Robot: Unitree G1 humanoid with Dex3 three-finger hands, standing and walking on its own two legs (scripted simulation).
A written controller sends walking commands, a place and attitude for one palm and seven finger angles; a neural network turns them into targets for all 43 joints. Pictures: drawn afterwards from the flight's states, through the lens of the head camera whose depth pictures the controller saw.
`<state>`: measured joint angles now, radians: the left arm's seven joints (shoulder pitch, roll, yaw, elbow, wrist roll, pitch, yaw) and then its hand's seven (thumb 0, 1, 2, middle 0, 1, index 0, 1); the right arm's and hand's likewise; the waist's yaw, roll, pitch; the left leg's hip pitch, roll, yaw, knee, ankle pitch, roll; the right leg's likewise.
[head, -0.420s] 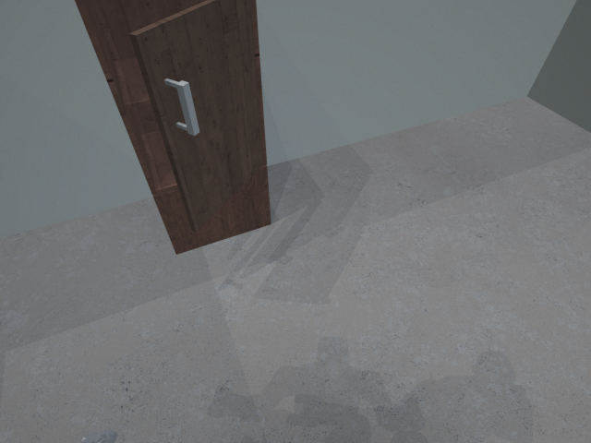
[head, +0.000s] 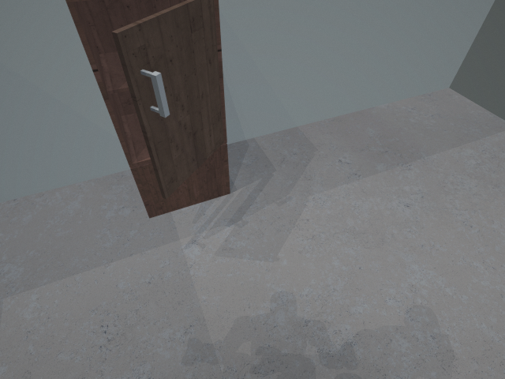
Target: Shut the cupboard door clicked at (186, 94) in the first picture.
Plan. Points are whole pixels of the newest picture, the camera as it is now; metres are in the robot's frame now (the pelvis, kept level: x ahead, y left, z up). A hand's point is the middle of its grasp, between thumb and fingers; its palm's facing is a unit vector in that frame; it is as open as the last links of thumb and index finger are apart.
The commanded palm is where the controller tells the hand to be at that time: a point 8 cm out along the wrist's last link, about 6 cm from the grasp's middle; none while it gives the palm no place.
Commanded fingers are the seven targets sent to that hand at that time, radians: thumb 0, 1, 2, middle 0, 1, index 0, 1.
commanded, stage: stand and wait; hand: left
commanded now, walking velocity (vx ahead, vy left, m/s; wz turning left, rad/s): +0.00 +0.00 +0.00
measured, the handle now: (155, 93) +0.80 +0.33 +0.03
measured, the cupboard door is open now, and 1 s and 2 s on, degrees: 37 37 37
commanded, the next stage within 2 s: look at it before walking up in 0.48 s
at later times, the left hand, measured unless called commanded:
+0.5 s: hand out of the picture +0.06 +0.24 -0.15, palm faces -0.03 -0.94 -0.33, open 7.4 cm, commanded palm none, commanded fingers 0.00 0.90 0.90 -0.20 -0.30 -0.20 -0.30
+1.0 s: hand out of the picture +0.05 +0.25 -0.15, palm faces -0.02 -0.94 -0.33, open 7.4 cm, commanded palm none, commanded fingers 0.00 0.90 0.90 -0.20 -0.30 -0.20 -0.30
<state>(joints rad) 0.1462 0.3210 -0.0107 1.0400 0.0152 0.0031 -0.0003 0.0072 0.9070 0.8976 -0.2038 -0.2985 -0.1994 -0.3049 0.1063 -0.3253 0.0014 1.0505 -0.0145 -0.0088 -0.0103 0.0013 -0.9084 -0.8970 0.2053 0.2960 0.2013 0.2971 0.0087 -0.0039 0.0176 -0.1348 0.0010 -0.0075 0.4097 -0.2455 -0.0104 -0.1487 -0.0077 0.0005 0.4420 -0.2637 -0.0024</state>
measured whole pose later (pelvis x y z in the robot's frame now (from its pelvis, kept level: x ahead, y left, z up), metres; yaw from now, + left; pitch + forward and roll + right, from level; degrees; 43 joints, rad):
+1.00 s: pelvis -0.01 +0.00 +0.00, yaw +0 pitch -2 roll +0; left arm 0.15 0.33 -0.01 1.09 0.02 0.00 0.00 0.01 0.91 0.90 -0.20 -0.30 -0.20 -0.30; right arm 0.13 -0.33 0.00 1.12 -0.01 -0.01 -0.01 0.00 -0.91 -0.90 0.20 0.30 0.20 0.30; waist 0.01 -0.01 0.03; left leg -0.13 0.01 -0.01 0.35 -0.19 -0.01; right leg -0.13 0.00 0.00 0.37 -0.21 0.00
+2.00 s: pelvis -0.04 +0.00 +0.00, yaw -21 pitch +2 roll +1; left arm 0.27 0.22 0.07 0.92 0.03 0.05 0.00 0.01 0.91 0.90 -0.20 -0.30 -0.20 -0.30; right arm 0.13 -0.23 -0.06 0.93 0.00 0.03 -0.03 0.00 -0.91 -0.90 0.20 0.30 0.20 0.30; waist 0.05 -0.03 0.04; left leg -0.35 0.02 -0.01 0.76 -0.41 -0.05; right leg -0.34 0.09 0.17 0.48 -0.17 -0.03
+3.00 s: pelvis -0.03 +0.06 +0.00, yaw -57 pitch +0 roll -2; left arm 0.21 0.27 0.11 0.90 0.03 0.09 -0.04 0.01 0.91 0.90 -0.20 -0.30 -0.19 -0.30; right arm 0.24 -0.17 -0.02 0.90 -0.02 0.00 -0.03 0.00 -0.91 -0.90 0.20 0.30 0.20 0.30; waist 0.01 -0.05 0.05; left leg -0.25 0.09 0.16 0.51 -0.26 0.03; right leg -0.51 0.02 0.02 1.16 -0.38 0.06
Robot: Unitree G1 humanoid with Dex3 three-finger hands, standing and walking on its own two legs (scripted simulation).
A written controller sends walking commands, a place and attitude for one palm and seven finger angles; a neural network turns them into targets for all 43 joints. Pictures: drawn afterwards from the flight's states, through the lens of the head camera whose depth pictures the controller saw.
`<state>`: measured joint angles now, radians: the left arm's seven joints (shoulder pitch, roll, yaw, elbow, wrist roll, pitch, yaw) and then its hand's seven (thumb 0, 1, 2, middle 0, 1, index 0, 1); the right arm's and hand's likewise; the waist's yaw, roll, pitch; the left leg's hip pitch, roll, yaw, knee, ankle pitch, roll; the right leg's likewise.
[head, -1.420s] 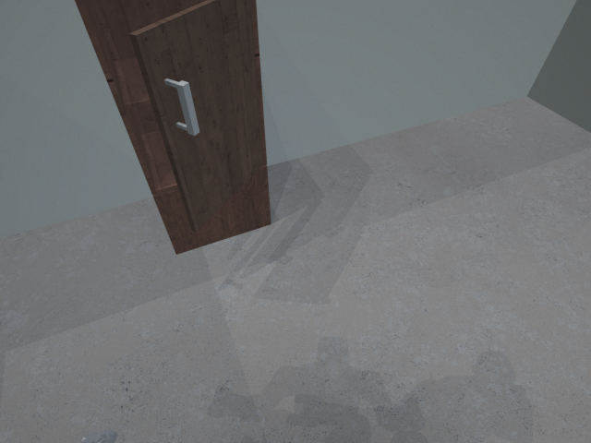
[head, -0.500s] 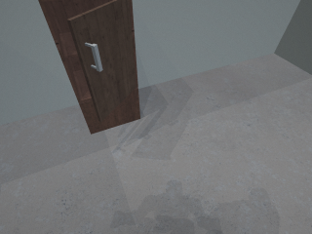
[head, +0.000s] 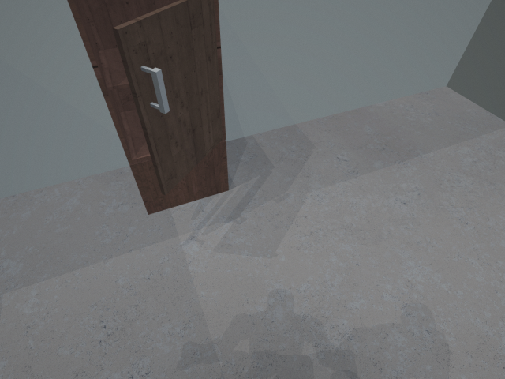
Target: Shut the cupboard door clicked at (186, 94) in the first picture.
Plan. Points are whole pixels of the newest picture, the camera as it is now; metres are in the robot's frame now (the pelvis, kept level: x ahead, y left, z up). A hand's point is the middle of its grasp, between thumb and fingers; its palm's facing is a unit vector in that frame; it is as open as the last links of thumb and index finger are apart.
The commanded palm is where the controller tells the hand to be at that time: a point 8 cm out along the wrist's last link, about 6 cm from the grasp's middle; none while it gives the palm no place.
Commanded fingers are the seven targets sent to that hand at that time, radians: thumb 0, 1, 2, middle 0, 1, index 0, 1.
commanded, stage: look at it before walking up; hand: left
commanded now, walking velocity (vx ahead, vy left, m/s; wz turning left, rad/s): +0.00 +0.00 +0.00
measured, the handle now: (155, 89) +0.82 +0.33 +0.03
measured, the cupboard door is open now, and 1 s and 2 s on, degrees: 37 37 37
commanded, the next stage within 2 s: walk around to get in front in 0.12 s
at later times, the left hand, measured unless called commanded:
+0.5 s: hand out of the picture +0.06 +0.22 -0.18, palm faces -0.10 -0.95 -0.29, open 7.4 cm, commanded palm none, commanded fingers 0.00 0.90 0.90 -0.20 -0.30 -0.20 -0.30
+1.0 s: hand out of the picture +0.08 +0.19 -0.17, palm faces -0.27 -0.93 -0.24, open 7.4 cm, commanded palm none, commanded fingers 0.00 0.90 0.90 -0.20 -0.30 -0.20 -0.30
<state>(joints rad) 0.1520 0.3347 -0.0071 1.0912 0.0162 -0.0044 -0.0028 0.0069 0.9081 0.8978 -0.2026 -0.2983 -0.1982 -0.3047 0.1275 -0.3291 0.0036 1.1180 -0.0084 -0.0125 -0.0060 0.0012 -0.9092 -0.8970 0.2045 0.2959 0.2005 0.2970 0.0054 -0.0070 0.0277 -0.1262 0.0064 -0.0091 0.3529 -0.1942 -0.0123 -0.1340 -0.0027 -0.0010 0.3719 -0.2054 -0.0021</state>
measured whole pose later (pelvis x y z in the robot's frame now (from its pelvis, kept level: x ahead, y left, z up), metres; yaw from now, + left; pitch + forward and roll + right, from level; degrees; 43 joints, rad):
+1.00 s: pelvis -0.02 +0.00 -0.01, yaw -21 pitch +2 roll +1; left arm 0.27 0.22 0.07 0.92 0.03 0.05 0.00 0.01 0.91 0.90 -0.20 -0.30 -0.20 -0.30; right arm 0.13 -0.23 -0.06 0.93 0.00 0.03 -0.03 0.00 -0.91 -0.90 0.20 0.30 0.20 0.30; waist 0.05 -0.03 0.04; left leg -0.35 0.02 -0.01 0.76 -0.41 -0.05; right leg -0.34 0.09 0.17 0.48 -0.17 -0.03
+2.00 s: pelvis -0.02 +0.06 -0.01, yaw -57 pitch +0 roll -2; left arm 0.21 0.27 0.11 0.90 0.03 0.09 -0.04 0.01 0.91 0.90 -0.20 -0.30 -0.19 -0.30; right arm 0.24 -0.17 -0.02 0.90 -0.02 0.00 -0.03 0.00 -0.91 -0.90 0.20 0.30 0.20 0.30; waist 0.01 -0.05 0.05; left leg -0.25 0.09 0.16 0.51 -0.26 0.03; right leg -0.51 0.02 0.02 1.16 -0.38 0.06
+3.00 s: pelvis +0.08 -0.19 +0.00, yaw -90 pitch +0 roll -1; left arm 0.22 0.23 0.11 0.97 0.04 0.03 -0.04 0.01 0.92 0.90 -0.19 -0.30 -0.19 -0.30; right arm 0.36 -0.14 -0.05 1.03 -0.02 -0.08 -0.03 0.00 -0.94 -0.90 0.20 0.30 0.20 0.30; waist 0.00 -0.04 0.02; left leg -0.12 0.07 0.29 0.38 -0.26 0.03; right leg -0.64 -0.09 -0.03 1.20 -0.14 0.03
